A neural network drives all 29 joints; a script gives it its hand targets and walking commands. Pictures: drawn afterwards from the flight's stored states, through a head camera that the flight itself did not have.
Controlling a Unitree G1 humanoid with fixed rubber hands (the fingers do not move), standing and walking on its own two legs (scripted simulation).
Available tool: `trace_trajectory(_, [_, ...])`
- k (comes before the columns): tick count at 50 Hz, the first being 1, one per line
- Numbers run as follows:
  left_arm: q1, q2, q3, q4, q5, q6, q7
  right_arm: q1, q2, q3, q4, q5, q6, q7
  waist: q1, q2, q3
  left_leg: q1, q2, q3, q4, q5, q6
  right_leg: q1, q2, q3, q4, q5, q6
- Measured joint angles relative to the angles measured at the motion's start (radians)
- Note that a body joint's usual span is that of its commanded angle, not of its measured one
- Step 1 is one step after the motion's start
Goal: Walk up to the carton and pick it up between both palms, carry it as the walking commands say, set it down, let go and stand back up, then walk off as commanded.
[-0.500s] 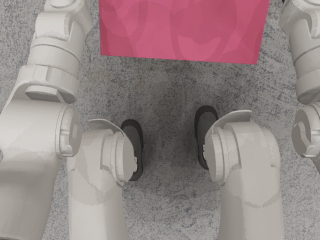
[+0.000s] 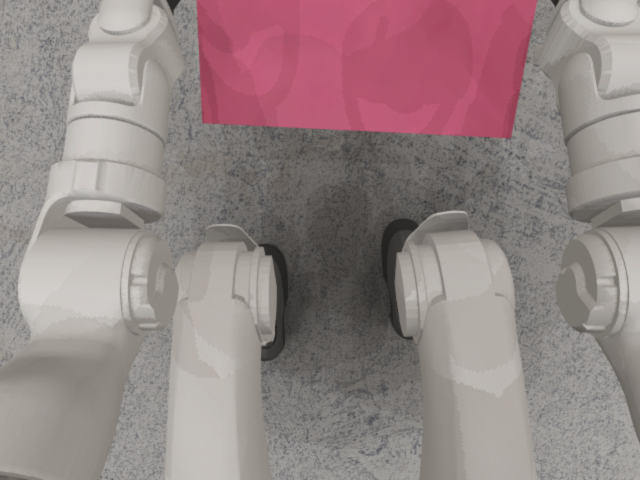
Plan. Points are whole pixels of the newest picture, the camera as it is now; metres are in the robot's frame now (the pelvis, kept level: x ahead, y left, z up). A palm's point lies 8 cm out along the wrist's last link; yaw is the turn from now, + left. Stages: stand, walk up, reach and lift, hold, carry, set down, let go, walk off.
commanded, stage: reach and lift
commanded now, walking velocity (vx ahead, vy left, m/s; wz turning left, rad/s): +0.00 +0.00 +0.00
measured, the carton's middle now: out of the picture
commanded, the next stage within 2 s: none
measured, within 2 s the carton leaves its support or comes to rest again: neither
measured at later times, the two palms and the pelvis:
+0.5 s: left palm out of the picture +0.55 +0.14 -0.06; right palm out of the picture +0.52 -0.23 -0.06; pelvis -0.01 +0.01 +0.05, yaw +0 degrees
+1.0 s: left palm out of the picture +0.53 +0.13 +0.01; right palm out of the picture +0.49 -0.23 +0.01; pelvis -0.01 +0.01 +0.10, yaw -1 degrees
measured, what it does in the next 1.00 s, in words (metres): rises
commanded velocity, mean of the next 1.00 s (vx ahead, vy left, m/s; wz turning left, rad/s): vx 0.00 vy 0.00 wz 0.00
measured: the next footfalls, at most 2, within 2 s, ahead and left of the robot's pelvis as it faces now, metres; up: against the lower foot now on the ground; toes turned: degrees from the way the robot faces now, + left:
none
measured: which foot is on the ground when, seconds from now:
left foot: down 0.00-1.00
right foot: down 0.00-1.00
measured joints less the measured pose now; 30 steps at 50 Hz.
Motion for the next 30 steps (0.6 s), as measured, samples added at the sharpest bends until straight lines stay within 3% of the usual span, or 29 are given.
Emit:
trace_trajectory(5, [0.012, -0.019, 0.028, -0.016, 0.032, 0.010, 0.014, 0.013, 0.020, -0.032, -0.030, -0.037, 0.025, 0.000, 0.000, 0.001, -0.001, 0.035, -0.006, -0.002, -0.029, 0.004, 0.002, 0.039, 0.005, 0.003, -0.031, 0.001, 0.006])
trace_trajectory(10, [0.033, -0.042, 0.033, -0.061, 0.045, 0.026, 0.083, 0.033, 0.043, -0.051, -0.066, -0.059, 0.039, -0.010, -0.005, -0.004, 0.000, 0.065, -0.010, -0.002, -0.059, 0.010, 0.004, 0.072, 0.010, 0.009, -0.062, 0.005, 0.015])
trace_trajectory(30, [0.087, -0.081, 0.062, -0.147, 0.079, 0.068, 0.084, 0.090, 0.067, -0.100, -0.166, -0.098, 0.095, 0.003, -0.004, -0.003, 0.000, 0.196, -0.027, -0.004, -0.177, 0.038, 0.014, 0.217, 0.019, 0.027, -0.181, 0.020, 0.035])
